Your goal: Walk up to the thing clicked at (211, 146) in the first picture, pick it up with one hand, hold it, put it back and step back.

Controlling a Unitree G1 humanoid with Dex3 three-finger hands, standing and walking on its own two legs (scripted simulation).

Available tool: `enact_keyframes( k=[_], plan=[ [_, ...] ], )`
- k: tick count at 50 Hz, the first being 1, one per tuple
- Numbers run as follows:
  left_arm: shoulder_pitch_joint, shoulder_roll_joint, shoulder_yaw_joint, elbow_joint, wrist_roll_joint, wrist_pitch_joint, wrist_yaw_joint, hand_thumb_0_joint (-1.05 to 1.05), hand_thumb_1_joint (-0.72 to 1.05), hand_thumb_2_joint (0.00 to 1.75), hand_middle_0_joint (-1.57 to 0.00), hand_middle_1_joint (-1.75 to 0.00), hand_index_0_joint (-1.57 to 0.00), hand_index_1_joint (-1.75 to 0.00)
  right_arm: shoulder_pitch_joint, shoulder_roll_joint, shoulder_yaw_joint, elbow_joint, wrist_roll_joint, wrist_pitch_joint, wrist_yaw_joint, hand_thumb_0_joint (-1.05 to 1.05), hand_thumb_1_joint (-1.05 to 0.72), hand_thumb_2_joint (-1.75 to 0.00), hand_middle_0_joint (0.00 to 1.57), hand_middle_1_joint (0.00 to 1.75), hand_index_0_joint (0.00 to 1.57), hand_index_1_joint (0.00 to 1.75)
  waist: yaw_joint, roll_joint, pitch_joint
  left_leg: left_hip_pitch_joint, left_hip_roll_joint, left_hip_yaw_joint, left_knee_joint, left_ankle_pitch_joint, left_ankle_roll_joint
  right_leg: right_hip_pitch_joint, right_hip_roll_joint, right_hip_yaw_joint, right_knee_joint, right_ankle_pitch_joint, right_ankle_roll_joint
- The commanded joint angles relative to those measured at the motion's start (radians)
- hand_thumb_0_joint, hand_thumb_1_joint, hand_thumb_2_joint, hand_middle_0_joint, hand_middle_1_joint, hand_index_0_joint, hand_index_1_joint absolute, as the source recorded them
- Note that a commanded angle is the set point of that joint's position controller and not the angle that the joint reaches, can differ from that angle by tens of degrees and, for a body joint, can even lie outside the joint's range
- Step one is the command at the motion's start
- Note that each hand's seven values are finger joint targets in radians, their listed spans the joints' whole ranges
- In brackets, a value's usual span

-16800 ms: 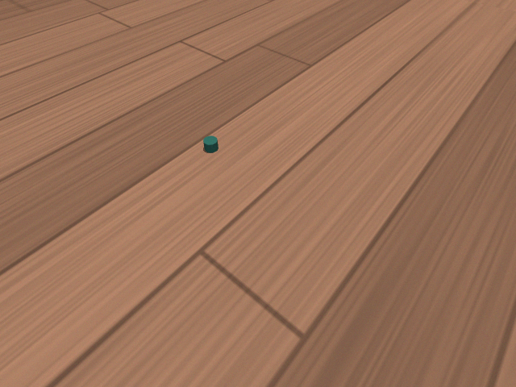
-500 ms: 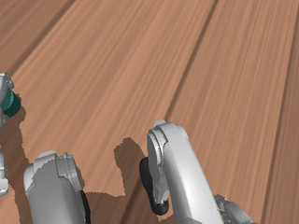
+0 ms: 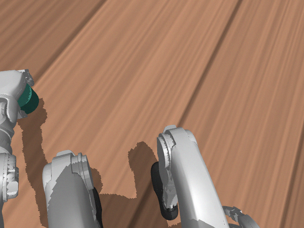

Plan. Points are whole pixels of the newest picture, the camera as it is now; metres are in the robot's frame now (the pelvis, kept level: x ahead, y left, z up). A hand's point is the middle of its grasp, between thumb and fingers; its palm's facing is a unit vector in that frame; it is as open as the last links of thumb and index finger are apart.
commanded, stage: lift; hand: left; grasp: from above
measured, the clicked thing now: (18, 97) +0.49 +0.27 -0.17
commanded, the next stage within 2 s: hold in 1.54 s
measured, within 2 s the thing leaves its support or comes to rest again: neither
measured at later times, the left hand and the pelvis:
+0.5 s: hand out of the picture +0.42 +0.28 -0.01, palm faces -0.43 -0.06 -0.90, open 10.3 cm; pelvis +0.00 +0.00 +0.09, yaw +2 degrees
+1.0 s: hand out of the picture +0.36 +0.26 +0.19, palm faces -0.42 -0.10 -0.90, open 10.3 cm; pelvis +0.02 +0.00 +0.27, yaw +4 degrees
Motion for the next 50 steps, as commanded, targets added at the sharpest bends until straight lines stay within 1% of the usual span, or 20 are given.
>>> enact_keyframes(
  k=[1, 2, 7, 9, 11, 14, 16, 18, 20, 24, 27, 29, 31, 32, 33, 35, 40, 42, 43, 50],
  plan=[
    [-0.316, 0.258, 0.043, -0.214, -0.036, 0.026, -0.001, 0.00, 0.48, 0.87, -0.85, -0.89, -0.87, -0.86, 0.207, -0.243, -0.093, -0.023, 0.021, 0.008, -0.025, 0.00, -0.92, -0.91, 0.20, 0.30, 0.20, 0.30, 0.020, 0.258, -0.750, 0.530, -0.031, 0.111, -0.305, 0.145, 0.045, 0.410, 0.039, -0.078, -0.270, 0.173, -0.079],
    [-0.278, 0.230, 0.029, -0.202, -0.042, 0.032, -0.017, 0.00, 0.49, 0.88, -0.85, -0.90, -0.88, -0.87, 0.203, -0.236, -0.095, -0.028, 0.023, 0.012, -0.024, 0.00, -0.92, -0.91, 0.20, 0.30, 0.20, 0.30, 0.021, 0.261, -0.744, 0.536, -0.029, 0.114, -0.313, 0.160, 0.044, 0.425, 0.040, -0.076, -0.275, 0.186, -0.079],
    [-0.213, 0.218, 0.031, -0.317, -0.054, 0.030, -0.065, 0.00, 0.49, 0.91, -0.85, -0.93, -0.88, -0.90, 0.201, -0.229, -0.113, -0.043, 0.045, 0.035, -0.041, 0.00, -0.92, -0.91, 0.20, 0.30, 0.20, 0.30, 0.048, 0.240, -0.758, 0.584, -0.028, 0.105, -0.355, 0.186, 0.044, 0.452, 0.037, -0.071, -0.306, 0.210, -0.079],
    [-0.211, 0.198, 0.016, -0.353, -0.059, 0.027, -0.083, 0.00, 0.49, 0.90, -0.84, -0.92, -0.87, -0.89, 0.196, -0.224, -0.118, -0.056, 0.051, 0.045, -0.050, 0.00, -0.92, -0.91, 0.20, 0.30, 0.20, 0.30, 0.041, 0.203, -0.732, 0.576, -0.027, 0.098, -0.375, 0.147, 0.048, 0.450, 0.038, -0.067, -0.335, 0.174, -0.080],
    [-0.206, 0.210, 0.022, -0.419, -0.070, 0.023, -0.097, 0.00, 0.46, 0.90, -0.82, -0.93, -0.85, -0.90, 0.187, -0.222, -0.126, -0.071, 0.059, 0.052, -0.060, 0.00, -0.92, -0.91, 0.20, 0.30, 0.20, 0.30, 0.054, 0.220, -0.733, 0.592, -0.027, 0.097, -0.412, 0.108, 0.049, 0.466, 0.036, -0.059, -0.365, 0.137, -0.077],
    [-0.131, 0.159, -0.004, -0.466, -0.093, 0.032, -0.121, 0.00, 0.48, 0.92, -0.82, -0.97, -0.86, -0.94, 0.179, -0.208, -0.131, -0.093, 0.069, 0.059, -0.069, 0.00, -0.92, -0.91, 0.20, 0.30, 0.20, 0.30, 0.065, 0.186, -0.744, 0.623, -0.023, 0.097, -0.461, 0.093, 0.050, 0.520, 0.042, -0.056, -0.409, 0.124, -0.074],
    [-0.104, 0.177, 0.006, -0.518, -0.107, 0.039, -0.130, 0.00, 0.49, 0.91, -0.82, -0.98, -0.86, -0.94, 0.164, -0.206, -0.134, -0.108, 0.078, 0.065, -0.079, 0.00, -0.92, -0.91, 0.20, 0.30, 0.20, 0.30, 0.082, 0.178, -0.755, 0.645, -0.023, 0.092, -0.494, 0.081, 0.051, 0.542, 0.043, -0.050, -0.436, 0.111, -0.073],
    [-0.075, 0.141, -0.015, -0.547, -0.116, 0.046, -0.144, 0.00, 0.48, 0.92, -0.82, -0.97, -0.85, -0.94, 0.152, -0.205, -0.141, -0.111, 0.087, 0.067, -0.087, 0.00, -0.92, -0.91, 0.20, 0.30, 0.20, 0.30, 0.087, 0.188, -0.738, 0.698, -0.017, 0.070, -0.541, 0.075, 0.047, 0.536, 0.042, -0.055, -0.448, 0.120, -0.073],
    [-0.051, 0.152, -0.006, -0.592, -0.124, 0.055, -0.149, 0.00, 0.47, 0.89, -0.81, -0.97, -0.84, -0.93, 0.146, -0.199, -0.143, -0.120, 0.093, 0.071, -0.097, 0.00, -0.92, -0.91, 0.20, 0.30, 0.20, 0.30, 0.097, 0.181, -0.740, 0.726, -0.017, 0.068, -0.571, 0.069, 0.047, 0.568, 0.042, -0.049, -0.479, 0.117, -0.071],
    [0.024, 0.113, -0.022, -0.662, -0.158, 0.083, -0.160, 0.00, 0.49, 0.89, -0.82, -0.97, -0.86, -0.93, 0.117, -0.178, -0.142, -0.130, 0.107, 0.076, -0.119, 0.00, -0.92, -0.91, 0.20, 0.30, 0.20, 0.30, 0.101, 0.145, -0.703, 0.784, -0.018, 0.075, -0.639, 0.074, 0.047, 0.648, 0.037, -0.033, -0.564, 0.114, -0.066],
    [0.060, 0.105, -0.024, -0.734, -0.159, 0.100, -0.165, 0.00, 0.47, 0.90, -0.81, -0.98, -0.85, -0.94, 0.102, -0.168, -0.149, -0.140, 0.115, 0.079, -0.134, 0.00, -0.92, -0.91, 0.20, 0.30, 0.20, 0.30, 0.121, 0.156, -0.747, 0.879, -0.014, 0.075, -0.693, 0.112, 0.043, 0.716, 0.038, -0.029, -0.609, 0.147, -0.066],
    [0.067, 0.081, -0.035, -0.756, -0.166, 0.115, -0.166, 0.00, 0.49, 0.91, -0.82, -1.00, -0.86, -0.96, 0.093, -0.159, -0.146, -0.139, 0.121, 0.081, -0.143, 0.00, -0.92, -0.91, 0.20, 0.30, 0.20, 0.30, 0.110, 0.149, -0.719, 0.904, -0.015, 0.079, -0.729, 0.130, 0.042, 0.753, 0.034, -0.022, -0.652, 0.161, -0.064],
    [0.131, 0.075, -0.036, -0.744, -0.173, 0.131, -0.172, 0.00, 0.48, 0.89, -0.81, -0.98, -0.85, -0.94, 0.076, -0.156, -0.145, -0.138, 0.125, 0.082, -0.152, 0.00, -0.92, -0.91, 0.20, 0.30, 0.20, 0.30, 0.129, 0.137, -0.705, 0.973, -0.010, 0.072, -0.778, 0.152, 0.037, 0.791, 0.035, -0.023, -0.685, 0.175, -0.063],
    [0.102, 0.056, -0.051, -0.785, -0.172, 0.132, -0.175, 0.00, 0.49, 0.91, -0.82, -0.98, -0.85, -0.94, 0.079, -0.153, -0.146, -0.138, 0.125, 0.082, -0.157, 0.00, -0.91, -0.91, 0.20, 0.30, 0.20, 0.30, 0.120, 0.157, -0.710, 1.000, -0.009, 0.069, -0.800, 0.165, 0.034, 0.802, 0.033, -0.020, -0.700, 0.184, -0.063],
    [0.111, 0.082, -0.034, -0.790, -0.171, 0.136, -0.174, 0.00, 0.48, 0.92, -0.80, -1.01, -0.84, -0.97, 0.074, -0.155, -0.145, -0.138, 0.128, 0.083, -0.162, 0.00, -0.91, -0.90, 0.20, 0.30, 0.20, 0.30, 0.132, 0.160, -0.710, 1.025, -0.007, 0.060, -0.831, 0.151, 0.034, 0.831, 0.035, -0.021, -0.716, 0.177, -0.062],
    [0.155, 0.037, -0.063, -0.789, -0.180, 0.147, -0.177, 0.00, 0.47, 0.89, -0.80, -0.98, -0.84, -0.94, 0.060, -0.142, -0.141, -0.139, 0.132, 0.083, -0.172, 0.00, -0.91, -0.90, 0.20, 0.30, 0.20, 0.30, 0.127, 0.124, -0.661, 1.055, -0.004, 0.065, -0.882, 0.123, 0.034, 0.877, 0.038, -0.018, -0.778, 0.154, -0.059],
    [0.236, 0.032, -0.067, -0.835, -0.205, 0.168, -0.189, 0.00, 0.44, 0.89, -0.79, -0.96, -0.83, -0.93, 0.036, -0.122, -0.132, -0.145, 0.145, 0.081, -0.197, 0.00, -0.91, -0.90, 0.20, 0.30, 0.20, 0.30, 0.146, 0.083, -0.609, 1.153, -0.005, 0.086, -0.992, 0.123, 0.037, 1.034, 0.043, 0.004, -0.920, 0.146, -0.055],
    [0.263, -0.004, -0.090, -0.836, -0.210, 0.175, -0.189, 0.00, 0.43, 0.89, -0.79, -0.94, -0.82, -0.91, 0.033, -0.109, -0.126, -0.141, 0.150, 0.077, -0.210, 0.00, -0.91, -0.90, 0.20, 0.30, 0.20, 0.30, 0.140, 0.075, -0.559, 1.188, -0.006, 0.092, -1.041, 0.110, 0.037, 1.076, 0.045, 0.016, -0.978, 0.130, -0.055],
    [0.244, 0.010, -0.084, -0.846, -0.216, 0.174, -0.186, 0.00, 0.43, 0.88, -0.78, -0.95, -0.81, -0.92, 0.026, -0.105, -0.121, -0.137, 0.151, 0.074, -0.217, 0.00, -0.91, -0.90, 0.20, 0.30, 0.20, 0.30, 0.141, 0.063, -0.539, 1.205, -0.005, 0.087, -1.070, 0.102, 0.036, 1.106, 0.047, 0.018, -1.004, 0.120, -0.054],
    [0.296, -0.060, -0.136, -0.759, -0.205, 0.178, -0.176, 0.00, 0.39, 0.88, -0.76, -0.96, -0.79, -0.93, 0.043, -0.090, -0.115, -0.110, 0.156, 0.051, -0.246, 0.00, -0.91, -0.90, 0.20, 0.30, 0.20, 0.30, 0.150, 0.041, -0.435, 1.363, 0.001, 0.094, -1.216, 0.193, 0.030, 1.260, 0.051, 0.035, -1.161, 0.187, -0.057]
  ],
)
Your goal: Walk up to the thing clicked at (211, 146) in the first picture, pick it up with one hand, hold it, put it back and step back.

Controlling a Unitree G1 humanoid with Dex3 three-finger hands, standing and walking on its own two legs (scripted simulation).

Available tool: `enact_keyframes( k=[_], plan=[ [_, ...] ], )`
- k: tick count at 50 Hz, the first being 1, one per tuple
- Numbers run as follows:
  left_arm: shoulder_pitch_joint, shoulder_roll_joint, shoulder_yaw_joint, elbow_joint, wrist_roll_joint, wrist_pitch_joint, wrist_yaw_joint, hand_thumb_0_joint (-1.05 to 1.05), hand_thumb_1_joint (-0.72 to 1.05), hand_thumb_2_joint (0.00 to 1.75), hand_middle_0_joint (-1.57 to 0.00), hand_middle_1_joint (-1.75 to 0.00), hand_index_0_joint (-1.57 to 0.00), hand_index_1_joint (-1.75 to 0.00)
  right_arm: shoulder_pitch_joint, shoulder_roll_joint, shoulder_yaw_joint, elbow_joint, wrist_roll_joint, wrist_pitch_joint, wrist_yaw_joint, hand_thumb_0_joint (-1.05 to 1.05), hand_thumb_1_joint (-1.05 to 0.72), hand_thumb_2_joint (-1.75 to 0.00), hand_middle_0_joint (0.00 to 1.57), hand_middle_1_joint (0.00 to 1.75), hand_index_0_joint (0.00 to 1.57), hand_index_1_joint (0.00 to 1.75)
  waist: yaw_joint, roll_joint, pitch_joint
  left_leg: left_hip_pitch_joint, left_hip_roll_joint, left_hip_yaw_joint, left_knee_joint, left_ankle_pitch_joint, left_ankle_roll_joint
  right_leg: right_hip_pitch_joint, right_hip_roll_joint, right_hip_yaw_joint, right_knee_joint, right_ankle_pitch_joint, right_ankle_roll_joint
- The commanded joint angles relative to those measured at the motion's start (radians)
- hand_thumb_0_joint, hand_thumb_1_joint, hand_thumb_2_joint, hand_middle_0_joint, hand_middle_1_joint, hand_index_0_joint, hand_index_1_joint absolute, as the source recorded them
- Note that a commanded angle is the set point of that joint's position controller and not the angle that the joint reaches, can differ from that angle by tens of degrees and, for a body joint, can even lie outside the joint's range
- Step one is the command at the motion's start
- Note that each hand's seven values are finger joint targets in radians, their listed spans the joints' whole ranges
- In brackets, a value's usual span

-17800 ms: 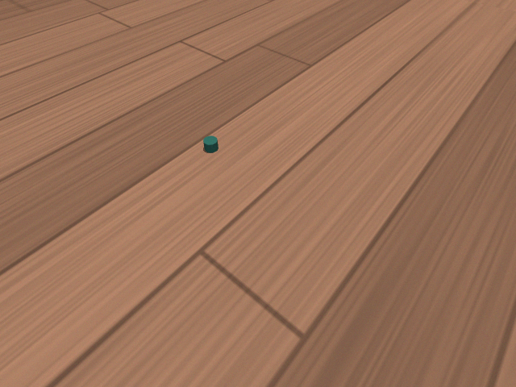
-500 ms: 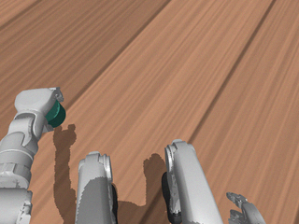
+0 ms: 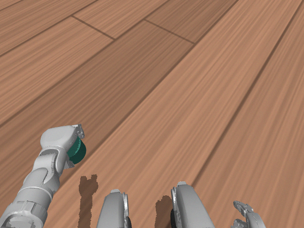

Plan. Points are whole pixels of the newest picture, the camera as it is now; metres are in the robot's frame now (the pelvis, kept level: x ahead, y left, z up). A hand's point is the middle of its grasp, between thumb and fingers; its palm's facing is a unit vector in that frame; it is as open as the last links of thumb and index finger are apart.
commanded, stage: lift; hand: left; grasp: from above
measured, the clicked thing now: (69, 148) +0.38 +0.23 -0.10
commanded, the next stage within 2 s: hold in 0.54 s
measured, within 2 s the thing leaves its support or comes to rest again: neither
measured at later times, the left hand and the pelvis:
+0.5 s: hand (56, 134) +0.37 +0.22 +0.03, palm faces -0.43 -0.07 -0.90, open 10.3 cm; pelvis +0.04 +0.00 +0.10, yaw +0 degrees
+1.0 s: hand (48, 117) +0.38 +0.22 +0.08, palm faces -0.44 -0.05 -0.90, open 10.4 cm; pelvis +0.07 +0.00 +0.14, yaw -1 degrees
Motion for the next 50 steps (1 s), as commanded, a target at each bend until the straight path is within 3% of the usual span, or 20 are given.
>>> enact_keyframes(
  k=[1, 3, 4, 8, 11, 17, 21, 23, 25, 28, 30, 31, 32, 34, 37, 43, 45, 47, 50],
  plan=[
    [-0.265, 0.172, 0.063, -0.111, 0.007, 0.004, 0.046, 0.00, 0.41, 0.88, -0.76, -0.97, -0.79, -0.93, 0.046, -0.155, -0.050, -0.079, 0.000, -0.042, -0.028, 0.00, -0.91, -0.90, 0.20, 0.30, 0.20, 0.30, -0.004, 0.019, -0.326, 0.362, -0.036, -0.013, -0.341, 0.063, 0.018, 0.310, 0.051, 0.005, -0.325, 0.057, -0.049],
    [-0.271, 0.170, 0.067, -0.102, 0.004, 0.006, 0.057, 0.00, 0.42, 0.86, -0.77, -0.94, -0.80, -0.91, 0.047, -0.156, -0.051, -0.073, -0.002, -0.048, -0.029, 0.00, -0.91, -0.90, 0.20, 0.30, 0.20, 0.30, 0.004, 0.029, -0.314, 0.408, -0.032, -0.017, -0.391, 0.067, 0.015, 0.351, 0.051, 0.005, -0.360, 0.065, -0.048],
    [-0.272, 0.146, 0.045, -0.087, 0.012, 0.008, 0.059, 0.00, 0.43, 0.87, -0.78, -0.94, -0.81, -0.91, 0.053, -0.150, -0.048, -0.072, -0.001, -0.049, -0.030, 0.00, -0.91, -0.90, 0.20, 0.30, 0.20, 0.30, 0.001, 0.035, -0.305, 0.432, -0.035, -0.012, -0.408, 0.094, 0.014, 0.366, 0.054, 0.007, -0.380, 0.088, -0.050],
    [-0.251, 0.126, 0.034, -0.048, 0.012, 0.010, 0.068, 0.00, 0.43, 0.89, -0.79, -0.94, -0.82, -0.91, 0.060, -0.151, -0.051, -0.068, -0.004, -0.056, -0.031, 0.00, -0.91, -0.90, 0.20, 0.30, 0.20, 0.30, 0.006, 0.023, -0.267, 0.502, -0.036, -0.003, -0.480, 0.136, 0.013, 0.448, 0.057, 0.004, -0.452, 0.128, -0.046],
    [-0.296, 0.149, 0.047, -0.078, 0.013, 0.007, 0.083, 0.00, 0.44, 0.88, -0.80, -0.92, -0.83, -0.90, 0.065, -0.150, -0.052, -0.069, -0.004, -0.058, -0.029, 0.00, -0.91, -0.90, 0.20, 0.30, 0.20, 0.30, 0.016, 0.018, -0.260, 0.550, -0.044, 0.015, -0.526, 0.165, 0.016, 0.520, 0.055, 0.012, -0.513, 0.150, -0.045],
    [-0.275, 0.142, 0.046, -0.069, 0.019, 0.005, 0.096, 0.00, 0.43, 0.90, -0.80, -0.92, -0.82, -0.90, 0.070, -0.156, -0.058, -0.065, -0.006, -0.058, -0.024, 0.00, -0.91, -0.90, 0.20, 0.30, 0.20, 0.30, 0.022, 0.017, -0.252, 0.681, -0.042, 0.019, -0.607, 0.262, 0.009, 0.615, 0.052, 0.011, -0.587, 0.237, -0.042],
    [-0.266, 0.110, 0.026, -0.060, 0.015, 0.010, 0.096, 0.00, 0.41, 0.91, -0.78, -0.93, -0.80, -0.90, 0.073, -0.151, -0.061, -0.061, -0.005, -0.053, -0.020, 0.00, -0.90, -0.90, 0.20, 0.30, 0.20, 0.30, 0.021, 0.003, -0.232, 0.738, -0.044, 0.021, -0.657, 0.302, 0.007, 0.671, 0.051, 0.014, -0.641, 0.274, -0.040],
    [-0.248, 0.135, 0.041, -0.057, 0.013, 0.012, 0.095, 0.00, 0.42, 0.92, -0.79, -0.92, -0.81, -0.90, 0.073, -0.156, -0.064, -0.063, -0.003, -0.049, -0.020, 0.00, -0.90, -0.90, 0.20, 0.30, 0.20, 0.30, 0.031, -0.021, -0.224, 0.755, -0.048, 0.027, -0.680, 0.319, 0.012, 0.714, 0.049, 0.016, -0.671, 0.293, -0.037],
    [-0.250, 0.106, 0.019, -0.044, 0.008, 0.012, 0.085, 0.00, 0.41, 0.93, -0.78, -0.94, -0.80, -0.92, 0.075, -0.155, -0.064, -0.065, -0.002, -0.047, -0.017, 0.00, -0.90, -0.90, 0.20, 0.30, 0.20, 0.30, 0.019, -0.040, -0.212, 0.771, -0.051, 0.030, -0.696, 0.341, 0.013, 0.736, 0.048, 0.021, -0.692, 0.319, -0.034],
    [-0.247, 0.103, 0.019, -0.053, 0.000, 0.010, 0.077, 0.00, 0.42, 0.92, -0.77, -0.95, -0.80, -0.92, 0.074, -0.155, -0.065, -0.065, -0.002, -0.045, -0.016, 0.00, -0.90, -0.90, 0.20, 0.30, 0.20, 0.30, 0.019, -0.029, -0.200, 0.817, -0.049, 0.034, -0.728, 0.361, 0.010, 0.749, 0.051, 0.016, -0.719, 0.330, -0.036],
    [-0.261, 0.112, 0.022, -0.078, 0.005, 0.004, 0.073, 0.00, 0.41, 0.91, -0.75, -0.97, -0.79, -0.94, 0.073, -0.156, -0.069, -0.064, -0.003, -0.045, -0.014, 0.00, -0.90, -0.90, 0.20, 0.30, 0.20, 0.30, 0.029, 0.015, -0.211, 0.850, -0.046, 0.036, -0.748, 0.393, 0.002, 0.760, 0.055, 0.012, -0.724, 0.349, -0.042],
    [-0.215, 0.107, 0.019, -0.047, 0.010, 0.008, 0.071, 0.00, 0.40, 0.94, -0.77, -0.95, -0.79, -0.92, 0.067, -0.157, -0.070, -0.068, -0.001, -0.040, -0.014, 0.00, -0.90, -0.90, 0.20, 0.30, 0.20, 0.30, 0.039, -0.006, -0.192, 0.865, -0.045, 0.037, -0.760, 0.410, 0.003, 0.769, 0.056, 0.008, -0.734, 0.359, -0.041],
    [-0.241, 0.082, 0.000, -0.071, 0.007, 0.005, 0.066, 0.00, 0.41, 0.92, -0.76, -0.97, -0.79, -0.93, 0.067, -0.154, -0.068, -0.069, 0.000, -0.039, -0.012, 0.00, -0.90, -0.90, 0.20, 0.30, 0.20, 0.30, 0.027, -0.012, -0.188, 0.866, -0.045, 0.036, -0.765, 0.414, 0.003, 0.777, 0.057, 0.011, -0.739, 0.365, -0.040],
    [-0.236, 0.127, 0.029, -0.075, 0.012, 0.002, 0.062, 0.00, 0.40, 0.89, -0.75, -0.96, -0.78, -0.92, 0.063, -0.159, -0.070, -0.071, -0.001, -0.037, -0.011, 0.00, -0.90, -0.90, 0.20, 0.30, 0.20, 0.30, 0.041, -0.009, -0.184, 0.874, -0.046, 0.037, -0.779, 0.431, 0.003, 0.800, 0.057, 0.008, -0.751, 0.377, -0.041],
    [-0.258, 0.137, 0.029, -0.090, 0.021, -0.005, 0.048, 0.00, 0.42, 0.92, -0.76, -0.97, -0.80, -0.93, 0.061, -0.159, -0.071, -0.074, 0.001, -0.031, -0.010, 0.00, -0.90, -0.90, 0.20, 0.30, 0.20, 0.30, 0.042, -0.010, -0.199, 0.901, -0.050, 0.045, -0.791, 0.476, 0.005, 0.842, 0.057, 0.013, -0.763, 0.424, -0.039],
    [-0.252, 0.136, 0.031, -0.118, 0.015, -0.010, 0.024, 0.00, 0.43, 0.95, -0.77, -0.99, -0.81, -0.95, 0.051, -0.159, -0.072, -0.087, 0.005, -0.021, -0.006, 0.00, -0.90, -0.90, 0.20, 0.30, 0.20, 0.30, 0.049, -0.009, -0.185, 0.934, -0.051, 0.051, -0.826, 0.495, 0.005, 0.875, 0.058, 0.018, -0.795, 0.443, -0.039],
    [-0.221, 0.110, 0.012, -0.111, 0.014, -0.006, 0.009, 0.00, 0.42, 0.92, -0.75, -0.98, -0.79, -0.94, 0.049, -0.159, -0.072, -0.094, 0.007, -0.017, -0.004, 0.00, -0.90, -0.90, 0.20, 0.30, 0.20, 0.30, 0.048, -0.035, -0.170, 0.941, -0.052, 0.053, -0.832, 0.518, 0.009, 0.888, 0.057, 0.017, -0.801, 0.468, -0.038],
    [-0.229, 0.147, 0.034, -0.126, 0.011, -0.009, -0.002, 0.00, 0.42, 0.93, -0.75, -0.99, -0.79, -0.94, 0.048, -0.165, -0.074, -0.099, 0.008, -0.012, -0.005, 0.00, -0.90, -0.90, 0.20, 0.30, 0.20, 0.30, 0.057, -0.038, -0.178, 0.947, -0.053, 0.056, -0.838, 0.533, 0.011, 0.917, 0.057, 0.015, -0.809, 0.485, -0.036],
    [-0.215, 0.127, 0.021, -0.140, 0.012, -0.013, -0.016, 0.00, 0.40, 0.95, -0.75, -0.99, -0.78, -0.95, 0.039, -0.160, -0.070, -0.110, 0.010, -0.005, -0.004, 0.00, -0.90, -0.90, 0.20, 0.30, 0.20, 0.30, 0.057, -0.024, -0.162, 0.966, -0.052, 0.057, -0.855, 0.532, 0.009, 0.911, 0.058, 0.013, -0.817, 0.477, -0.039]
  ],
)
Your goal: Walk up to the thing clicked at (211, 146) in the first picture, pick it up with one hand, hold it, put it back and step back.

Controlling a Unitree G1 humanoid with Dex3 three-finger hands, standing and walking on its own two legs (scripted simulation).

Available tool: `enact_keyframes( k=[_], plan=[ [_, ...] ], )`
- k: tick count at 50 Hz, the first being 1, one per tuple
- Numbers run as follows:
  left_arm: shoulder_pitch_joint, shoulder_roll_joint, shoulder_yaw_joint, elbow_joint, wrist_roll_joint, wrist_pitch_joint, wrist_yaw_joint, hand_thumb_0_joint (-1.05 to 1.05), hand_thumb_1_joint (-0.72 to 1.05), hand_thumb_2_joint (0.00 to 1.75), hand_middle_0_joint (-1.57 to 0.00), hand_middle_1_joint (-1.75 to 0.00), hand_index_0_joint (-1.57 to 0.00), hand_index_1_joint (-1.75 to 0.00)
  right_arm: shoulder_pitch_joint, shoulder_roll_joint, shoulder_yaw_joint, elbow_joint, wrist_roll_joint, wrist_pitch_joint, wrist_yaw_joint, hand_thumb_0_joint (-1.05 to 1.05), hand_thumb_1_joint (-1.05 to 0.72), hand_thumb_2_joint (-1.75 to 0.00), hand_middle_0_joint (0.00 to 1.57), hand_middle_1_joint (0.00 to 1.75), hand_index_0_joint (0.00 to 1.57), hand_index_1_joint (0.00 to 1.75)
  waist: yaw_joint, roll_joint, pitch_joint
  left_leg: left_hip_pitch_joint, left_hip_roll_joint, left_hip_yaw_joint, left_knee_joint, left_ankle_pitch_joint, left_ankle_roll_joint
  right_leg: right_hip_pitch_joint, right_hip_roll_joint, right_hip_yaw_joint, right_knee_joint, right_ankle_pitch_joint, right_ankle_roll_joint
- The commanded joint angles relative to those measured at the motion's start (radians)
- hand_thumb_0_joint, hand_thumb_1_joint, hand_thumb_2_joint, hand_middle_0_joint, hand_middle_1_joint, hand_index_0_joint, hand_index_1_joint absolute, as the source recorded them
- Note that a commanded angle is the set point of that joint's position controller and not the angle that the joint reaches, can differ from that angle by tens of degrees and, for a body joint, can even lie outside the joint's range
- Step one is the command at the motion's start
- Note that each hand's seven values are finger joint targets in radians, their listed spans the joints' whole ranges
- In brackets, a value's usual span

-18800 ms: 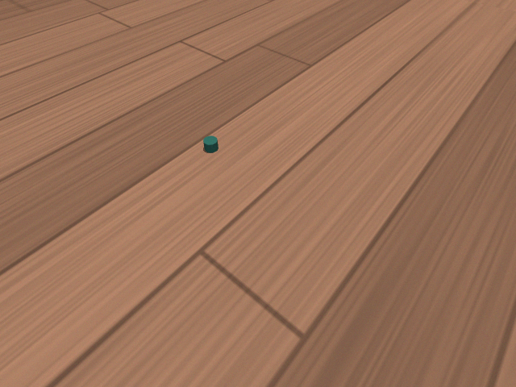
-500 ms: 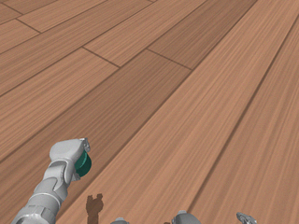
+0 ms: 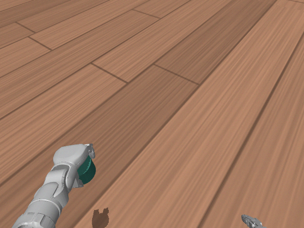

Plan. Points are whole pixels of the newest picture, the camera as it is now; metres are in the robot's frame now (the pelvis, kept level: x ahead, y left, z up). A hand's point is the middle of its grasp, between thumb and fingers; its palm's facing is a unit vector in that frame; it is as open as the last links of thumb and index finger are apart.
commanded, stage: hold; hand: left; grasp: from above
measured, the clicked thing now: (80, 168) +0.33 +0.23 -0.08
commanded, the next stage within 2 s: crouch in 1.54 s
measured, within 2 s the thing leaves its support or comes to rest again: neither
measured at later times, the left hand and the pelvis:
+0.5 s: hand (77, 170) +0.30 +0.21 -0.03, palm faces -0.44 -0.05 -0.90, open 10.4 cm; pelvis +0.00 -0.01 +0.01, yaw +0 degrees
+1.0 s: hand (74, 174) +0.28 +0.21 -0.01, palm faces -0.43 -0.05 -0.90, open 10.5 cm; pelvis -0.01 -0.01 +0.02, yaw -1 degrees
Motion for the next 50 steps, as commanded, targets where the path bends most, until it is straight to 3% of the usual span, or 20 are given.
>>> enact_keyframes(
  k=[1, 3, 5, 7, 8, 10, 12, 13, 15, 17, 20, 26, 30, 32, 33, 37, 38, 44, 50],
  plan=[
    [-0.280, 0.191, 0.077, -0.193, 0.007, -0.003, 0.014, 0.00, 0.40, 0.95, -0.75, -0.99, -0.78, -0.95, -0.018, -0.150, -0.043, -0.129, 0.000, -0.026, -0.010, 0.00, -0.90, -0.90, 0.20, 0.30, 0.20, 0.30, 0.004, -0.019, -0.264, 0.162, -0.042, -0.009, -0.097, 0.335, 0.009, 0.130, 0.061, -0.020, -0.092, 0.281, -0.040],
    [-0.283, 0.211, 0.091, -0.220, 0.007, -0.007, 0.010, 0.00, 0.40, 0.95, -0.74, -0.99, -0.78, -0.95, -0.026, -0.150, -0.044, -0.134, 0.002, -0.022, -0.011, 0.00, -0.90, -0.90, 0.20, 0.30, 0.20, 0.30, 0.014, -0.005, -0.269, 0.176, -0.044, -0.006, -0.105, 0.347, 0.010, 0.144, 0.060, -0.018, -0.099, 0.294, -0.040],
    [-0.310, 0.194, 0.073, -0.242, 0.009, -0.006, 0.003, 0.00, 0.37, 0.95, -0.72, -0.98, -0.76, -0.94, -0.028, -0.148, -0.041, -0.140, 0.002, -0.018, -0.011, 0.00, -0.90, -0.90, 0.20, 0.30, 0.20, 0.30, 0.003, -0.001, -0.267, 0.191, -0.042, -0.005, -0.114, 0.347, 0.010, 0.142, 0.062, -0.018, -0.106, 0.295, -0.040],
    [-0.285, 0.213, 0.091, -0.238, 0.005, -0.003, 0.000, 0.00, 0.39, 0.94, -0.73, -0.98, -0.77, -0.94, -0.036, -0.147, -0.040, -0.141, 0.003, -0.015, -0.013, 0.00, -0.90, -0.90, 0.20, 0.30, 0.20, 0.30, 0.020, -0.010, -0.249, 0.190, -0.041, -0.005, -0.126, 0.346, 0.011, 0.154, 0.061, -0.020, -0.118, 0.293, -0.039],
    [-0.282, 0.199, 0.079, -0.236, 0.005, -0.003, -0.004, 0.00, 0.38, 0.94, -0.73, -0.98, -0.76, -0.94, -0.036, -0.148, -0.039, -0.145, 0.003, -0.015, -0.012, 0.00, -0.90, -0.90, 0.20, 0.30, 0.20, 0.30, 0.009, -0.018, -0.244, 0.193, -0.043, -0.003, -0.129, 0.338, 0.013, 0.160, 0.060, -0.017, -0.123, 0.289, -0.039],
    [-0.275, 0.214, 0.092, -0.237, 0.005, -0.001, -0.005, 0.00, 0.40, 0.96, -0.74, -0.99, -0.77, -0.95, -0.051, -0.147, -0.037, -0.149, 0.003, -0.012, -0.012, 0.00, -0.90, -0.90, 0.20, 0.30, 0.20, 0.30, 0.023, -0.026, -0.236, 0.191, -0.046, 0.001, -0.138, 0.319, 0.016, 0.175, 0.056, -0.015, -0.138, 0.276, -0.035],
    [-0.291, 0.198, 0.077, -0.265, 0.001, 0.001, -0.011, 0.00, 0.39, 0.96, -0.73, -1.00, -0.77, -0.96, -0.052, -0.144, -0.034, -0.153, 0.005, -0.009, -0.012, 0.00, -0.90, -0.90, 0.20, 0.30, 0.20, 0.30, 0.014, -0.012, -0.239, 0.201, -0.045, 0.001, -0.146, 0.320, 0.015, 0.169, 0.057, -0.013, -0.140, 0.277, -0.036],
    [-0.265, 0.214, 0.094, -0.245, -0.002, 0.003, -0.014, 0.00, 0.39, 0.96, -0.73, -1.00, -0.76, -0.96, -0.057, -0.146, -0.034, -0.153, 0.006, -0.007, -0.013, 0.00, -0.90, -0.90, 0.20, 0.30, 0.20, 0.30, 0.022, -0.013, -0.226, 0.202, -0.044, 0.004, -0.152, 0.316, 0.015, 0.177, 0.057, -0.015, -0.149, 0.269, -0.037],
    [-0.265, 0.193, 0.073, -0.261, 0.003, 0.003, -0.022, 0.00, 0.37, 0.97, -0.73, -0.98, -0.76, -0.95, -0.060, -0.143, -0.033, -0.158, 0.006, -0.004, -0.012, 0.00, -0.90, -0.90, 0.20, 0.30, 0.20, 0.30, 0.021, -0.030, -0.235, 0.218, -0.043, 0.002, -0.158, 0.326, 0.018, 0.186, 0.056, -0.014, -0.150, 0.282, -0.037],
    [-0.267, 0.212, 0.090, -0.272, 0.005, 0.003, -0.026, 0.00, 0.39, 1.00, -0.74, -1.01, -0.77, -0.98, -0.069, -0.141, -0.031, -0.160, 0.006, -0.001, -0.014, 0.00, -0.90, -0.90, 0.20, 0.30, 0.20, 0.30, 0.023, -0.033, -0.238, 0.223, -0.048, 0.007, -0.159, 0.332, 0.022, 0.195, 0.052, -0.010, -0.160, 0.296, -0.031],
    [-0.262, 0.216, 0.094, -0.285, -0.001, 0.003, -0.032, 0.00, 0.44, 0.98, -0.76, -1.02, -0.80, -0.98, -0.085, -0.138, -0.025, -0.167, 0.009, 0.000, -0.015, 0.00, -0.90, -0.90, 0.20, 0.30, 0.20, 0.30, 0.033, -0.031, -0.212, 0.217, -0.049, 0.009, -0.177, 0.279, 0.022, 0.197, 0.051, -0.010, -0.181, 0.240, -0.031],
    [-0.253, 0.216, 0.088, -0.297, 0.003, 0.000, -0.048, 0.00, 0.37, 0.97, -0.73, -1.01, -0.76, -0.98, -0.100, -0.137, -0.023, -0.174, 0.012, 0.005, -0.018, 0.00, -0.91, -0.90, 0.20, 0.30, 0.20, 0.30, 0.032, -0.029, -0.209, 0.249, -0.047, 0.012, -0.198, 0.303, 0.023, 0.210, 0.050, -0.009, -0.191, 0.261, -0.033],
    [-0.251, 0.205, 0.086, -0.310, -0.002, -0.003, -0.049, 0.00, 0.37, 0.97, -0.72, -1.02, -0.76, -0.98, -0.113, -0.134, -0.019, -0.179, 0.011, 0.005, -0.019, 0.00, -0.91, -0.90, 0.20, 0.30, 0.20, 0.30, 0.030, -0.027, -0.184, 0.251, -0.046, 0.010, -0.216, 0.259, 0.022, 0.204, 0.050, -0.010, -0.209, 0.212, -0.035],
    [-0.234, 0.224, 0.107, -0.308, -0.005, -0.003, -0.048, 0.00, 0.38, 0.98, -0.71, -1.04, -0.75, -1.00, -0.112, -0.137, -0.021, -0.179, 0.012, 0.005, -0.021, 0.00, -0.90, -0.90, 0.20, 0.30, 0.20, 0.30, 0.038, -0.019, -0.191, 0.254, -0.043, 0.009, -0.222, 0.264, 0.019, 0.212, 0.054, -0.013, -0.211, 0.210, -0.036],
    [-0.248, 0.209, 0.087, -0.321, -0.002, -0.002, -0.049, 0.00, 0.38, 0.97, -0.71, -1.04, -0.75, -1.00, -0.120, -0.132, -0.018, -0.183, 0.011, 0.005, -0.021, 0.00, -0.90, -0.90, 0.20, 0.30, 0.20, 0.30, 0.032, -0.025, -0.186, 0.255, -0.043, 0.007, -0.221, 0.268, 0.021, 0.211, 0.052, -0.013, -0.211, 0.216, -0.035],
    [-0.257, 0.207, 0.084, -0.349, -0.007, -0.006, -0.057, 0.00, 0.37, 0.99, -0.71, -1.04, -0.75, -1.00, -0.131, -0.129, -0.016, -0.185, 0.014, 0.002, -0.023, 0.00, -0.91, -0.90, 0.20, 0.30, 0.20, 0.30, 0.032, -0.028, -0.193, 0.271, -0.047, 0.011, -0.230, 0.254, 0.024, 0.220, 0.047, -0.008, -0.226, 0.205, -0.032],
    [-0.254, 0.225, 0.100, -0.353, -0.009, -0.009, -0.058, 0.00, 0.37, 0.99, -0.71, -1.04, -0.75, -1.00, -0.131, -0.135, -0.018, -0.182, 0.014, 0.002, -0.025, 0.00, -0.91, -0.90, 0.20, 0.30, 0.20, 0.30, 0.037, -0.027, -0.198, 0.276, -0.048, 0.012, -0.229, 0.256, 0.024, 0.223, 0.047, -0.007, -0.228, 0.207, -0.031],
    [-0.227, 0.224, 0.105, -0.361, -0.013, -0.005, -0.068, 0.00, 0.35, 0.96, -0.69, -1.05, -0.73, -1.00, -0.139, -0.128, -0.013, -0.187, 0.017, 0.000, -0.028, 0.00, -0.91, -0.90, 0.20, 0.30, 0.20, 0.30, 0.046, -0.027, -0.173, 0.272, -0.044, 0.010, -0.246, 0.240, 0.021, 0.229, 0.051, -0.011, -0.241, 0.184, -0.034],
    [-0.231, 0.221, 0.093, -0.382, -0.016, -0.006, -0.085, 0.00, 0.36, 1.00, -0.71, -1.06, -0.75, -1.02, -0.145, -0.127, -0.011, -0.189, 0.019, -0.002, -0.032, 0.00, -0.91, -0.90, 0.20, 0.30, 0.20, 0.30, 0.039, -0.037, -0.179, 0.294, -0.042, 0.008, -0.252, 0.280, 0.022, 0.238, 0.053, -0.012, -0.242, 0.224, -0.034]
  ],
)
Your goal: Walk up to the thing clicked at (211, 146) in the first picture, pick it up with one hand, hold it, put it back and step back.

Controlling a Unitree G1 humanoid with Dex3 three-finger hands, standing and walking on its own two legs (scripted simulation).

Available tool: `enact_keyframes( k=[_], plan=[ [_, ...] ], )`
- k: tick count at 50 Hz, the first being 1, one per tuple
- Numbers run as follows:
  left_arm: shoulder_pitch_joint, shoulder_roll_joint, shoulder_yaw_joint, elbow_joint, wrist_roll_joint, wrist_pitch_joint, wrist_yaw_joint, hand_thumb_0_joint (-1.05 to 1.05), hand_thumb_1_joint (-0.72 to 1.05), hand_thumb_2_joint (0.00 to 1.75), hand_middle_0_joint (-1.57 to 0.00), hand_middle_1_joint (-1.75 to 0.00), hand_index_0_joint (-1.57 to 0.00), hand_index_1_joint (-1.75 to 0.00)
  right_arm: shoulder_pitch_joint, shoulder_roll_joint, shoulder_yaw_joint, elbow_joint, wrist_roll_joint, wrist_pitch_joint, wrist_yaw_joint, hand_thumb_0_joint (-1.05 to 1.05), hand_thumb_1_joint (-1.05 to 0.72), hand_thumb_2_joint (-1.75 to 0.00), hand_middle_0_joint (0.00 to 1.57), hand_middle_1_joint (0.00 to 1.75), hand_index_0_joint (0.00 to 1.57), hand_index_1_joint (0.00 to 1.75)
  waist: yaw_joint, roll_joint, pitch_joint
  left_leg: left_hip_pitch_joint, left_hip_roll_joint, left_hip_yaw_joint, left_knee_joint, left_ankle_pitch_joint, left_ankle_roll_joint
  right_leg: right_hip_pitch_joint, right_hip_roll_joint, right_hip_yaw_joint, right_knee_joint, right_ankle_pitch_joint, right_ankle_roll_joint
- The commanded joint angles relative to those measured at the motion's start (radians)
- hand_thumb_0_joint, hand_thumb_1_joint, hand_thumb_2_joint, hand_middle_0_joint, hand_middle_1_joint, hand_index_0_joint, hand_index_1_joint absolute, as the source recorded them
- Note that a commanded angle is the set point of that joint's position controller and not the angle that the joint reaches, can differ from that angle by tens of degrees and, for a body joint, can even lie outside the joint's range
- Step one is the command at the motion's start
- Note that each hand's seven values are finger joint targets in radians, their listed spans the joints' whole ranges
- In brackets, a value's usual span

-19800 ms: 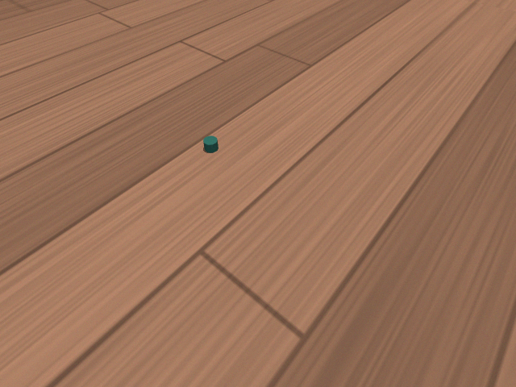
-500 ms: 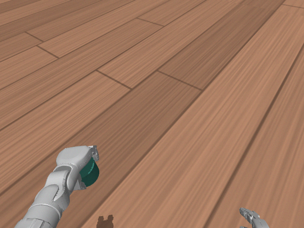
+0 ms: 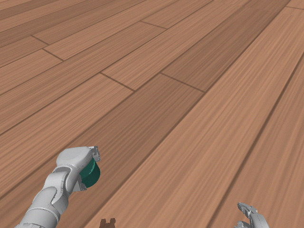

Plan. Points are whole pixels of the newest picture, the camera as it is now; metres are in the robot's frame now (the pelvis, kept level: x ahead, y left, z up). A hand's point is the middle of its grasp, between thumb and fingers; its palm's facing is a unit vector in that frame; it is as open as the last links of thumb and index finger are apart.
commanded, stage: hold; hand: left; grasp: from above
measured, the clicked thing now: (84, 170) +0.31 +0.22 -0.05
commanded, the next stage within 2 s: crouch in 0.54 s
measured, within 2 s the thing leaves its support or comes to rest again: neither
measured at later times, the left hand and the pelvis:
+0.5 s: hand (81, 174) +0.29 +0.22 -0.03, palm faces -0.44 -0.06 -0.90, open 10.5 cm; pelvis +0.00 +0.00 +0.00, yaw +0 degrees
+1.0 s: hand (86, 182) +0.29 +0.22 -0.09, palm faces -0.46 -0.02 -0.89, open 10.4 cm; pelvis +0.00 +0.00 -0.01, yaw +1 degrees
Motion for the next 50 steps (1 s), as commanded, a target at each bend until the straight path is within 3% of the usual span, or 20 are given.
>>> enact_keyframes(
  k=[1, 2, 4, 5, 18, 20, 21, 22, 25, 26, 28, 30, 32, 33, 34, 36, 42, 43, 44, 50],
  plan=[
    [-0.278, 0.189, 0.098, -0.178, -0.003, -0.001, 0.025, 0.00, 0.37, 1.00, -0.72, -1.04, -0.76, -1.01, -0.099, -0.125, -0.032, -0.147, -0.003, -0.045, -0.011, 0.00, -0.91, -0.90, 0.20, 0.30, 0.20, 0.30, 0.007, -0.065, -0.210, 0.094, -0.040, -0.006, -0.067, 0.177, 0.029, 0.068, 0.050, -0.023, -0.094, 0.136, -0.025],
    [-0.309, 0.188, 0.092, -0.211, -0.002, -0.005, 0.024, 0.00, 0.36, 0.99, -0.72, -1.03, -0.75, -0.99, -0.097, -0.124, -0.033, -0.149, -0.003, -0.046, -0.011, 0.00, -0.91, -0.90, 0.20, 0.30, 0.20, 0.30, 0.004, -0.049, -0.226, 0.101, -0.041, -0.005, -0.067, 0.175, 0.029, 0.068, 0.049, -0.022, -0.092, 0.136, -0.026],
    [-0.293, 0.218, 0.126, -0.183, 0.002, -0.005, 0.028, 0.00, 0.36, 0.98, -0.71, -1.04, -0.75, -1.00, -0.102, -0.124, -0.031, -0.145, -0.005, -0.044, -0.013, 0.00, -0.91, -0.90, 0.20, 0.30, 0.20, 0.30, 0.014, -0.054, -0.222, 0.097, -0.044, -0.002, -0.066, 0.178, 0.030, 0.072, 0.046, -0.020, -0.101, 0.135, -0.024],
    [-0.291, 0.191, 0.098, -0.190, 0.003, -0.006, 0.027, 0.00, 0.35, 0.99, -0.71, -1.04, -0.74, -1.00, -0.101, -0.122, -0.029, -0.148, -0.005, -0.044, -0.012, 0.00, -0.91, -0.90, 0.20, 0.30, 0.20, 0.30, 0.003, -0.058, -0.214, 0.099, -0.043, -0.002, -0.067, 0.176, 0.031, 0.065, 0.047, -0.018, -0.098, 0.137, -0.025],
    [-0.309, 0.205, 0.116, -0.159, 0.016, -0.004, 0.049, 0.00, 0.35, 1.00, -0.71, -1.04, -0.75, -1.01, -0.099, -0.120, -0.033, -0.143, -0.005, -0.034, -0.010, 0.00, -0.91, -0.90, 0.20, 0.30, 0.20, 0.30, 0.010, -0.043, -0.218, 0.104, -0.045, 0.001, -0.072, 0.185, 0.029, 0.070, 0.046, -0.022, -0.106, 0.143, -0.026],
    [-0.307, 0.179, 0.090, -0.191, 0.008, -0.009, 0.041, 0.00, 0.36, 0.99, -0.71, -1.06, -0.75, -1.02, -0.095, -0.119, -0.035, -0.145, -0.004, -0.037, -0.008, 0.00, -0.91, -0.90, 0.20, 0.30, 0.20, 0.30, 0.006, -0.045, -0.232, 0.112, -0.044, -0.001, -0.072, 0.188, 0.029, 0.076, 0.046, -0.021, -0.104, 0.147, -0.026],
    [-0.308, 0.211, 0.118, -0.188, 0.008, -0.009, 0.042, 0.00, 0.36, 1.00, -0.72, -1.05, -0.76, -1.02, -0.094, -0.125, -0.038, -0.144, -0.004, -0.036, -0.009, 0.00, -0.91, -0.90, 0.20, 0.30, 0.20, 0.30, 0.014, -0.032, -0.237, 0.116, -0.043, -0.003, -0.079, 0.193, 0.027, 0.087, 0.046, -0.023, -0.105, 0.148, -0.029],
    [-0.295, 0.207, 0.118, -0.186, 0.008, -0.009, 0.043, 0.00, 0.36, 1.01, -0.72, -1.04, -0.76, -1.01, -0.101, -0.122, -0.037, -0.145, -0.004, -0.034, -0.010, 0.00, -0.91, -0.90, 0.20, 0.30, 0.20, 0.30, 0.017, -0.021, -0.235, 0.118, -0.042, -0.003, -0.079, 0.203, 0.025, 0.087, 0.048, -0.023, -0.101, 0.155, -0.031],
    [-0.315, 0.184, 0.089, -0.190, 0.014, -0.011, 0.046, 0.00, 0.34, 1.01, -0.72, -1.02, -0.75, -1.00, -0.095, -0.123, -0.038, -0.144, -0.005, -0.032, -0.010, 0.00, -0.91, -0.90, 0.20, 0.30, 0.20, 0.30, -0.002, -0.053, -0.237, 0.125, -0.043, -0.003, -0.071, 0.221, 0.029, 0.086, 0.046, -0.022, -0.101, 0.181, -0.027],
    [-0.341, 0.224, 0.128, -0.202, 0.013, -0.011, 0.053, 0.00, 0.35, 1.00, -0.72, -1.02, -0.75, -0.99, -0.091, -0.124, -0.039, -0.138, -0.005, -0.031, -0.011, 0.00, -0.91, -0.90, 0.20, 0.30, 0.20, 0.30, 0.013, -0.025, -0.256, 0.130, -0.045, 0.001, -0.071, 0.223, 0.028, 0.094, 0.044, -0.022, -0.104, 0.183, -0.028],
    [-0.335, 0.189, 0.093, -0.186, 0.014, -0.011, 0.052, 0.00, 0.35, 1.01, -0.72, -1.04, -0.75, -1.01, -0.096, -0.118, -0.035, -0.139, -0.007, -0.032, -0.010, 0.00, -0.91, -0.90, 0.20, 0.30, 0.20, 0.30, 0.002, -0.054, -0.241, 0.125, -0.044, -0.002, -0.071, 0.216, 0.030, 0.086, 0.045, -0.025, -0.105, 0.178, -0.025],
    [-0.291, 0.193, 0.107, -0.161, 0.011, -0.003, 0.057, 0.00, 0.37, 1.02, -0.74, -1.02, -0.77, -1.00, -0.095, -0.125, -0.039, -0.139, -0.005, -0.028, -0.010, 0.00, -0.91, -0.90, 0.20, 0.30, 0.20, 0.30, 0.012, -0.039, -0.232, 0.125, -0.045, 0.000, -0.074, 0.217, 0.027, 0.088, 0.044, -0.023, -0.109, 0.174, -0.027],
    [-0.309, 0.170, 0.081, -0.180, 0.008, -0.003, 0.055, 0.00, 0.39, 0.94, -0.72, -1.07, -0.78, -1.01, -0.092, -0.125, -0.039, -0.140, -0.005, -0.027, -0.008, 0.00, -0.93, -0.92, 0.20, 0.30, 0.20, 0.30, 0.005, -0.055, -0.229, 0.124, -0.042, -0.003, -0.077, 0.217, 0.028, 0.086, 0.046, -0.027, -0.107, 0.177, -0.028],
    [-0.305, 0.178, 0.084, -0.187, 0.015, -0.002, 0.054, 0.00, 0.31, 0.89, -0.64, -1.02, -0.70, -0.96, -0.091, -0.125, -0.041, -0.139, -0.006, -0.026, -0.007, 0.00, -0.89, -0.90, 0.20, 0.30, 0.20, 0.30, 0.006, -0.046, -0.237, 0.127, -0.042, -0.004, -0.076, 0.225, 0.027, 0.088, 0.046, -0.030, -0.105, 0.183, -0.028],
    [-0.272, 0.192, 0.109, -0.153, 0.015, 0.000, 0.057, 0.00, 0.29, 0.91, -0.66, -0.98, -0.70, -0.94, -0.086, -0.127, -0.041, -0.138, -0.005, -0.025, -0.007, 0.00, -0.89, -0.90, 0.20, 0.30, 0.20, 0.30, 0.014, -0.052, -0.225, 0.118, -0.042, -0.004, -0.077, 0.223, 0.026, 0.095, 0.047, -0.030, -0.107, 0.177, -0.030],
    [-0.244, 0.164, 0.088, -0.143, 0.020, 0.000, 0.060, 0.00, 0.29, 0.91, -0.67, -0.98, -0.70, -0.94, -0.086, -0.122, -0.040, -0.143, -0.005, -0.021, -0.004, 0.00, -0.90, -0.90, 0.20, 0.30, 0.20, 0.30, 0.011, -0.056, -0.213, 0.108, -0.042, -0.002, -0.073, 0.234, 0.027, 0.086, 0.047, -0.033, -0.101, 0.190, -0.031],
    [-0.273, 0.138, 0.087, -0.026, 0.055, -0.018, 0.148, 0.00, 0.28, 0.88, -0.68, -0.92, -0.71, -0.89, -0.064, -0.124, -0.042, -0.124, -0.016, -0.010, 0.004, 0.00, -0.89, -0.90, 0.20, 0.30, 0.20, 0.30, -0.019, -0.083, -0.166, 0.052, -0.046, -0.005, -0.042, 0.181, 0.026, 0.013, 0.043, -0.034, -0.078, 0.142, -0.031],
    [-0.295, 0.118, 0.070, -0.012, 0.066, -0.020, 0.167, 0.00, 0.27, 0.87, -0.67, -0.91, -0.70, -0.88, -0.053, -0.124, -0.045, -0.117, -0.020, -0.011, 0.008, 0.00, -0.89, -0.90, 0.20, 0.30, 0.20, 0.30, -0.028, -0.099, -0.173, 0.039, -0.046, -0.006, -0.025, 0.176, 0.027, -0.004, 0.041, -0.033, -0.066, 0.141, -0.029],
    [-0.329, 0.142, 0.088, 0.009, 0.076, -0.025, 0.190, 0.00, 0.27, 0.87, -0.66, -0.92, -0.70, -0.89, -0.039, -0.131, -0.050, -0.107, -0.023, -0.011, 0.011, 0.00, -0.89, -0.90, 0.20, 0.30, 0.20, 0.30, -0.029, -0.087, -0.193, 0.021, -0.044, -0.006, -0.006, 0.174, 0.025, -0.018, 0.042, -0.033, -0.047, 0.139, -0.031],
    [-0.445, 0.096, 0.065, 0.203, 0.128, -0.046, 0.304, 0.00, 0.39, 0.85, -0.73, -0.95, -0.78, -0.91, 0.025, -0.141, -0.072, -0.050, -0.051, -0.027, 0.030, 0.00, -0.90, -0.90, 0.20, 0.30, 0.20, 0.30, -0.072, -0.071, -0.286, -0.175, -0.046, -0.012, 0.230, 0.140, 0.018, -0.230, 0.040, -0.027, 0.163, 0.126, -0.032]
  ],
)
